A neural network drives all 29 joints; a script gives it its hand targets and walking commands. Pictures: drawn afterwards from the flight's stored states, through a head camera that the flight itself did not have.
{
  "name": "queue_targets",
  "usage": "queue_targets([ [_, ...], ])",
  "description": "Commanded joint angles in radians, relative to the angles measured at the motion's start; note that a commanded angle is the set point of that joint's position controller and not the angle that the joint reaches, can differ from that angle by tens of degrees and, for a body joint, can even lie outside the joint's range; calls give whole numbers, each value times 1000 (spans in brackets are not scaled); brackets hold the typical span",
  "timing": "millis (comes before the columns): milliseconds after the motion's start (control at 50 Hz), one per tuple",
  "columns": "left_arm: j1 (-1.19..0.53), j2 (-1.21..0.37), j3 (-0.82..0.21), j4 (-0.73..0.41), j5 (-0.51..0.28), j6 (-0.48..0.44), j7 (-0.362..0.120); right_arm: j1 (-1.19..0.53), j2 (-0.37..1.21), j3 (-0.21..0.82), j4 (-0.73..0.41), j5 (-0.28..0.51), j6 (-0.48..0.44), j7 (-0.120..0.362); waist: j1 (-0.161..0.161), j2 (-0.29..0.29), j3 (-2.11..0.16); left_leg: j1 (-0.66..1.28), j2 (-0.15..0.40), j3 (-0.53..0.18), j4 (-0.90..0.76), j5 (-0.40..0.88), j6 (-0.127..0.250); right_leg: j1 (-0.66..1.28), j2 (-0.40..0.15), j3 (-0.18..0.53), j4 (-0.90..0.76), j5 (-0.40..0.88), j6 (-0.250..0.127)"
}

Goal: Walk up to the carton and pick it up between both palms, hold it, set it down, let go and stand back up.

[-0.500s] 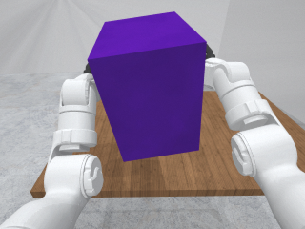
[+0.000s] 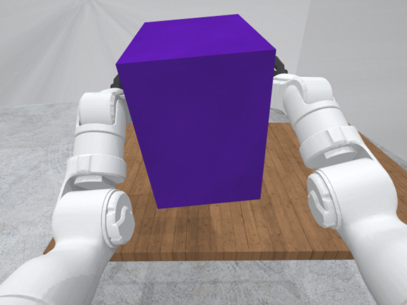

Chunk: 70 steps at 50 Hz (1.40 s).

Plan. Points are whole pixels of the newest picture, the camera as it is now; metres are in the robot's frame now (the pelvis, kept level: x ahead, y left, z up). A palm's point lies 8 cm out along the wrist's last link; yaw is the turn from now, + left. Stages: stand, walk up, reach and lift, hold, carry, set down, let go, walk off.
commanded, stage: hold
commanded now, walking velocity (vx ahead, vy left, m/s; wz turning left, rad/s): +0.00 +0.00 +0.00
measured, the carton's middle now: (199, 106) +0.39 +0.00 +0.29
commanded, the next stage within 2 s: none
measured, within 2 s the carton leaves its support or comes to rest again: neither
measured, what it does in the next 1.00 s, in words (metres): stands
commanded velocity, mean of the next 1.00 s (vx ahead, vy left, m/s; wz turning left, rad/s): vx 0.00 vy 0.00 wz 0.00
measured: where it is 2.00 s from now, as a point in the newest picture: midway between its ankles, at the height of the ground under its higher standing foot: outside the picture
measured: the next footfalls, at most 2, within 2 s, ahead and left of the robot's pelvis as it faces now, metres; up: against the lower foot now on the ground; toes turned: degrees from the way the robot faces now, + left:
none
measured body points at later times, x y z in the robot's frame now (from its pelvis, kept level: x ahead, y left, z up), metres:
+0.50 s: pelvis +0.00 +0.00 +0.00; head -0.10 +0.03 +0.44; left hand +0.39 +0.16 +0.30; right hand +0.38 -0.13 +0.33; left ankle +0.04 +0.14 -0.74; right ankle -0.01 -0.11 -0.74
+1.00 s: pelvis +0.00 +0.01 +0.00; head -0.10 +0.03 +0.44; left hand +0.38 +0.16 +0.30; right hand +0.38 -0.13 +0.33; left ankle +0.04 +0.14 -0.74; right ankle -0.01 -0.11 -0.74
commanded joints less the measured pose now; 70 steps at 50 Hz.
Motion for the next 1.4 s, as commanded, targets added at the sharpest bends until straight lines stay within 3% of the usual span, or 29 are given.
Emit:
queue_targets([
  [0,-1055,-592,-260,-271,-167,-141,-134,-938,712,102,-416,210,-18,146,-4,19,-353,277,-101,-1,-9,249,-13,-8,47,69,-74,234,91],
  [80,-1048,-568,-234,-197,-149,-133,-146,-923,709,85,-359,193,-9,148,-9,2,-266,245,-92,-5,-35,174,-1,-52,37,60,-80,164,92],
  [140,-1093,-611,-302,-335,-188,-153,-131,-962,737,97,-434,224,-26,152,-2,45,-403,282,-94,-6,-5,253,-19,-18,47,58,-67,220,86],
  [160,-1093,-583,-252,-227,-162,-139,-131,-954,708,84,-389,204,-14,152,-7,19,-321,243,-93,-3,-19,189,-9,-38,42,69,-79,164,92],
  [200,-1058,-603,-267,-241,-170,-146,-126,-946,734,89,-376,201,-25,157,12,34,-334,262,-90,-4,-19,210,-6,-35,43,69,-71,177,81],
  [300,-1064,-620,-296,-320,-181,-154,-124,-926,720,91,-430,201,-36,156,-13,36,-386,317,-97,-7,-3,273,-23,-24,50,60,-66,225,87],
  [360,-1077,-590,-279,-281,-169,-143,-120,-911,720,95,-373,205,-21,153,-20,34,-333,269,-93,-8,-14,226,-13,-26,45,66,-74,213,88],
  [520,-1055,-648,-347,-366,-189,-131,-112,-917,666,82,-421,228,-35,156,-37,122,-369,305,-87,-18,-2,314,-45,-8,57,58,-73,232,77],
  [600,-994,-627,-305,-307,-161,-110,-112,-889,665,98,-391,223,-17,160,-32,87,-300,290,-85,-15,-6,322,-38,-9,61,56,-81,242,77],
  [660,-1058,-633,-323,-369,-177,-127,-116,-919,704,111,-426,237,-26,165,-13,75,-350,294,-81,-15,-14,288,-34,-13,59,48,-76,203,74],
  [680,-1038,-630,-317,-311,-171,-121,-113,-909,687,113,-404,224,-26,166,-19,70,-330,284,-85,-15,-13,289,-32,-18,57,51,-80,206,77],
  [700,-1019,-642,-317,-320,-163,-120,-116,-905,684,96,-395,218,-28,167,-13,100,-333,296,-86,-10,-8,287,-34,-19,55,52,-85,198,69],
  [720,-1057,-668,-347,-385,-182,-127,-113,-922,693,110,-431,228,-37,170,-13,97,-384,308,-76,-21,1,321,-40,-12,67,38,-68,222,63],
  [760,-1027,-653,-332,-338,-192,-126,-108,-922,700,107,-432,220,-31,170,-17,60,-377,302,-85,-21,4,324,-32,-8,61,54,-75,232,69],
  [800,-1061,-676,-361,-414,-200,-135,-104,-916,696,116,-449,226,-35,171,-26,83,-419,327,-84,-24,5,342,-43,-2,65,51,-68,252,69],
  [820,-1027,-648,-338,-337,-183,-122,-104,-893,677,104,-393,219,-23,170,-30,79,-342,282,-81,-25,-7,303,-38,-12,58,52,-80,234,72],
  [900,-1055,-643,-322,-317,-179,-126,-114,-926,692,90,-398,207,-25,170,-28,56,-343,288,-82,-15,-12,244,-28,-41,58,44,-81,161,74],
  [940,-1080,-656,-354,-372,-200,-135,-110,-917,688,90,-404,208,-32,173,-32,80,-403,308,-83,-20,-4,306,-40,-22,62,50,-68,213,66],
  [980,-1064,-640,-339,-327,-186,-135,-105,-919,710,108,-419,216,-24,170,-38,66,-378,298,-91,-15,-2,282,-34,-25,59,51,-70,214,79],
  [1000,-1048,-631,-311,-298,-183,-135,-106,-929,704,104,-424,221,-25,171,-12,55,-349,275,-91,-9,-3,259,-31,-30,54,56,-71,195,80],
  [1020,-1037,-628,-295,-238,-169,-130,-112,-923,692,73,-358,192,-20,171,-16,48,-303,267,-88,-15,-20,224,-25,-59,54,57,-90,142,76],
  [1040,-1073,-635,-306,-290,-181,-138,-110,-941,705,103,-388,210,-31,172,-7,52,-336,273,-87,-19,-16,239,-18,-43,53,53,-79,157,73],
  [1080,-1041,-602,-263,-172,-165,-131,-114,-936,693,80,-347,192,-20,164,-14,21,-263,250,-86,-17,-30,197,-7,-59,48,59,-94,136,80],
  [1100,-1059,-622,-275,-217,-162,-137,-115,-950,705,80,-333,195,-22,166,4,41,-287,263,-85,-12,-23,185,-10,-63,52,62,-90,114,70],
  [1160,-1152,-674,-350,-366,-212,-163,-102,-955,721,66,-367,207,-44,175,-18,105,-449,307,-83,-17,3,277,-44,-30,58,60,-62,182,59],
  [1200,-1086,-634,-292,-231,-189,-142,-98,-963,697,68,-377,205,-26,170,-16,41,-358,271,-89,-16,-5,252,-25,-35,60,59,-80,188,77],
  [1280,-1058,-628,-290,-280,-179,-153,-111,-919,694,92,-384,209,-31,156,-11,47,-384,307,-92,-13,-2,281,-21,-12,56,65,-78,222,79],
  [1320,-1013,-580,-222,-110,-143,-130,-119,-914,690,70,-308,193,-7,148,-10,13,-204,228,-93,-1,-32,169,-5,-56,40,77,-95,148,90],
  [1380,-1069,-634,-286,-250,-183,-158,-119,-973,708,90,-412,218,-42,155,12,48,-368,284,-84,-7,-14,257,-15,-23,51,66,-81,177,76],
])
